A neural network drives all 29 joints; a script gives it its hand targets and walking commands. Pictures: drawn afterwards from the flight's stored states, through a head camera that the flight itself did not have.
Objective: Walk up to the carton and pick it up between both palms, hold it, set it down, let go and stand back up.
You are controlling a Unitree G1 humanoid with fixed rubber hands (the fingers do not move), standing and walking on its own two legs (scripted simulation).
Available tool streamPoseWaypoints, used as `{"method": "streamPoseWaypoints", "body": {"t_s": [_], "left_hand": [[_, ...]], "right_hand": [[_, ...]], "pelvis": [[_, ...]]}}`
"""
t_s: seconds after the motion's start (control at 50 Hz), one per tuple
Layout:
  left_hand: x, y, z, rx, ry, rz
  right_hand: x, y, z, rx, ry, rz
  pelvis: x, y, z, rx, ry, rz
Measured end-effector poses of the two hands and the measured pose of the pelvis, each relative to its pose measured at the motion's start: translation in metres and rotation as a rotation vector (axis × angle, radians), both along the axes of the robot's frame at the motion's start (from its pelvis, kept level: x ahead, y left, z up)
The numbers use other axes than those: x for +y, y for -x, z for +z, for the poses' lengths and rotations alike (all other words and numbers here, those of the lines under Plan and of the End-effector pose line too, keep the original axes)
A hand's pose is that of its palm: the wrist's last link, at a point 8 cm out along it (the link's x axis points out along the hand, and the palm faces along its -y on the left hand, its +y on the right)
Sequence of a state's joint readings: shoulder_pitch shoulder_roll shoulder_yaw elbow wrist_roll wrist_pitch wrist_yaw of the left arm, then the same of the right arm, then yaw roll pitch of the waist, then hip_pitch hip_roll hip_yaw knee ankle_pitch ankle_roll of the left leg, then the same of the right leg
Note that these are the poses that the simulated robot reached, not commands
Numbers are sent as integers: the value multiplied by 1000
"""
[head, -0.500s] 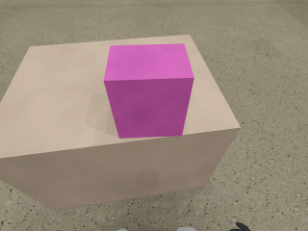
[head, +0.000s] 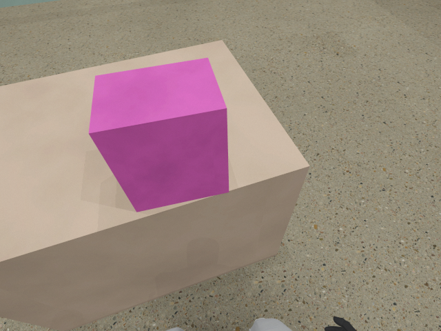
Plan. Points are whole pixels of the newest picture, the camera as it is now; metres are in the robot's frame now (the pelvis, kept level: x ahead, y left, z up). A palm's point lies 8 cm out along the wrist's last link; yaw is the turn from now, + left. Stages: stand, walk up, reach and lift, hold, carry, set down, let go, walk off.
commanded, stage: walk up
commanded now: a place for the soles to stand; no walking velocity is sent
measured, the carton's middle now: (169, 140) +0.48 +0.11 +0.05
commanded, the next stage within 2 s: reach and lift in 0.64 s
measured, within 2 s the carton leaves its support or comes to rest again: neither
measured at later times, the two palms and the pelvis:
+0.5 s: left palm out of the picture +0.06 +0.23 -0.11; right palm out of the picture +0.03 -0.26 -0.13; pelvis +0.01 -0.01 +0.02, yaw -1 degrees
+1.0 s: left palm (102, 330) +0.14 +0.23 -0.10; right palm (345, 309) +0.16 -0.22 -0.10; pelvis -0.02 -0.01 -0.01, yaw +6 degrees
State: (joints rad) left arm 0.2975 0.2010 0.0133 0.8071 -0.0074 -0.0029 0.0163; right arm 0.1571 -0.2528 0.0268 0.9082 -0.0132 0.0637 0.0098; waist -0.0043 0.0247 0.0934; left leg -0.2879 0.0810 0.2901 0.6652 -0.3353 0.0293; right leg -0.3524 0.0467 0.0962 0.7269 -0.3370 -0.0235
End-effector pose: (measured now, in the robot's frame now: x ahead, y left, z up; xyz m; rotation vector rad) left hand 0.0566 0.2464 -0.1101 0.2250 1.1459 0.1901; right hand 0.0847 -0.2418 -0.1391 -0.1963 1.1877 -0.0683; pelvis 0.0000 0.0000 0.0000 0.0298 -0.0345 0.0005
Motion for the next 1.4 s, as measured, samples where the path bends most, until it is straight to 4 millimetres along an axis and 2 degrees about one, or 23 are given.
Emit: {"method": "streamPoseWaypoints", "body": {"t_s": [0.16,0.24,0.42,0.64,0.7,0.76,0.84,0.9,0.94,1.0,1.12,1.24,1.4], "left_hand": [[-19,-24,2,-11,49,-56],[-23,-27,-1,-5,56,-65],[-20,-12,-3,55,37,-59],[-11,8,-3,112,16,-37],[-6,-2,-17,216,31,21],[-3,-40,-26,205,38,19],[-8,-90,-14,78,26,-57],[-14,-103,0,9,22,-93],[-17,-101,8,-10,27,-98],[-16,-87,14,-12,34,-76],[-4,-68,13,-13,20,-30],[4,-81,23,-96,5,-11],[-3,-104,45,-221,28,-9]], "right_hand": [[2,29,11,56,-3,-41],[-4,41,12,86,8,-63],[-16,56,12,127,27,-91],[-16,63,12,153,35,-86],[-18,43,1,130,10,-76],[-19,-2,-9,30,6,-63],[-8,-64,1,-150,-9,-64],[6,-86,17,-230,-42,-46],[13,-88,27,-247,-56,-36],[18,-79,36,-240,-60,-27],[16,-54,36,-199,-37,-17],[19,-50,40,-233,-43,-13],[30,-61,61,-327,-67,14]], "pelvis": [[-2,-7,12,3,-2,-18],[-5,-7,13,2,-4,-21],[-8,-8,14,7,0,-24],[-8,-8,16,10,1,-28],[-9,3,3,40,5,34],[-10,17,-16,37,23,84],[-10,28,-29,-3,35,99],[-9,29,-27,-38,43,97],[-9,26,-21,-48,45,96],[-9,18,-12,-40,45,98],[-11,6,-3,0,43,109],[-12,1,3,4,36,110],[-11,-9,18,-19,27,106]]}}
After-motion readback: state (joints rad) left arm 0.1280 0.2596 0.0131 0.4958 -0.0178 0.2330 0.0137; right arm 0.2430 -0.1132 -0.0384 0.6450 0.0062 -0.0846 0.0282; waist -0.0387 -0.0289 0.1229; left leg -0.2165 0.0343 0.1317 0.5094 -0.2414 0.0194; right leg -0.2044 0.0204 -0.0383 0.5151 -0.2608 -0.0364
